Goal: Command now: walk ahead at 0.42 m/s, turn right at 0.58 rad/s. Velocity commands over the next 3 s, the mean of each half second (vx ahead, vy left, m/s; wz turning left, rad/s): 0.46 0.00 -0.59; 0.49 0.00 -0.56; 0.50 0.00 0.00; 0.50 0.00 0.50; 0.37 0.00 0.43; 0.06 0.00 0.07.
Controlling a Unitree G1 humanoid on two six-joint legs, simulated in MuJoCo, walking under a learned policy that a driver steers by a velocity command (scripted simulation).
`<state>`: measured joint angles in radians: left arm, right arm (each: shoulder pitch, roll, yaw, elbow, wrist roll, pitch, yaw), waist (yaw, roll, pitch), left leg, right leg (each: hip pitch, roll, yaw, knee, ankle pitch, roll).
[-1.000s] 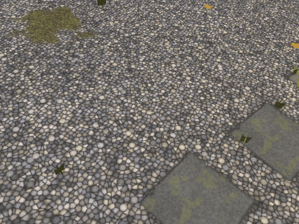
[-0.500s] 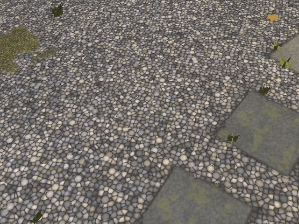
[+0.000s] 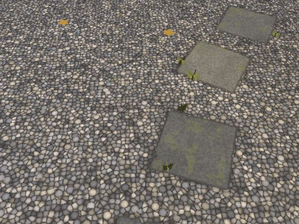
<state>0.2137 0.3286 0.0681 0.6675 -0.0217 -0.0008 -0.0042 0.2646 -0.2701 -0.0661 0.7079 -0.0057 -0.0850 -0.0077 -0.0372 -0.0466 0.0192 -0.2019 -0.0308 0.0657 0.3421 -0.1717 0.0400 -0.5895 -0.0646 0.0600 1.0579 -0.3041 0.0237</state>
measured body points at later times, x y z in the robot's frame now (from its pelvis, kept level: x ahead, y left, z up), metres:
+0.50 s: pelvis +0.23 -0.12 +0.00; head +0.26 -0.15 +0.45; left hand +0.39 +0.13 -0.09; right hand +0.33 -0.43 -0.10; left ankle +0.34 +0.04 -0.67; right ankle +0.21 -0.19 -0.74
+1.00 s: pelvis +0.51 -0.18 +0.00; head +0.54 -0.19 +0.45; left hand +0.79 -0.03 -0.10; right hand +0.43 -0.46 -0.11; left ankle +0.57 -0.09 -0.74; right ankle +0.47 -0.33 -0.67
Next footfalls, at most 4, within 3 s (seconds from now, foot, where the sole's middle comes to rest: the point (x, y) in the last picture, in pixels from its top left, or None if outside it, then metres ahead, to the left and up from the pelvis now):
0.28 right None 0.25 -0.19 -0.78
0.76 left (171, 197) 0.60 -0.11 -0.78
1.26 right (247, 180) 0.68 -0.48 -0.78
1.78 left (218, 119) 1.05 -0.42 -0.78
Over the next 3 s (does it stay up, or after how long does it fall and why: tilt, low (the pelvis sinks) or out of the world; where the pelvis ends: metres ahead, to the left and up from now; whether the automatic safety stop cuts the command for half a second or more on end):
stays up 1.28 -0.55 -0.01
